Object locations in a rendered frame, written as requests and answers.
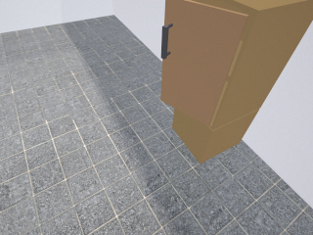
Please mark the handle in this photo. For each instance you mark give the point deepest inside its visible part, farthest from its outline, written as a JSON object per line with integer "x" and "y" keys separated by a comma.
{"x": 164, "y": 41}

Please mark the cupboard door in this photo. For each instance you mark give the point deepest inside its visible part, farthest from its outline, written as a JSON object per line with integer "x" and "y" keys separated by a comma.
{"x": 202, "y": 42}

